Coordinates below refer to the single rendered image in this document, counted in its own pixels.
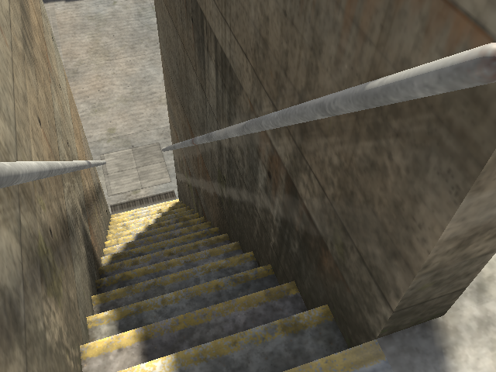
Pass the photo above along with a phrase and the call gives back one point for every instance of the stairs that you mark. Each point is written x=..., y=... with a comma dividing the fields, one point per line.
x=174, y=295

